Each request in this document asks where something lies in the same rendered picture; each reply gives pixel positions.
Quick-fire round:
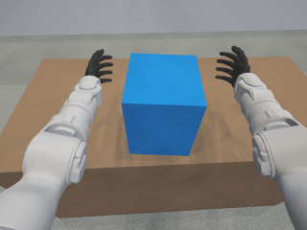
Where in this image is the robot right forearm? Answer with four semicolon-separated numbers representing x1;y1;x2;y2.
233;73;307;137

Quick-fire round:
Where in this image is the robot right upper arm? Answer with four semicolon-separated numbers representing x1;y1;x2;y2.
252;125;307;230

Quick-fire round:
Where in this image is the robot left hand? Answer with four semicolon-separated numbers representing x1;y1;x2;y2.
84;49;113;83

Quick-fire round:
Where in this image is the carton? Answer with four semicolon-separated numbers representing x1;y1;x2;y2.
121;53;207;156

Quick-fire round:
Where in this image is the pedestal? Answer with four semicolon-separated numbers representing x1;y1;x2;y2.
0;57;307;219

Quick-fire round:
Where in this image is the robot left forearm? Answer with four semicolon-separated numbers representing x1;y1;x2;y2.
22;75;103;174

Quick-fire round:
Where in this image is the robot left upper arm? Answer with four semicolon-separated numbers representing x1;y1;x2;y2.
0;131;87;230

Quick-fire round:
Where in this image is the robot right hand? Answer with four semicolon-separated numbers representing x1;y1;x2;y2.
215;45;250;88

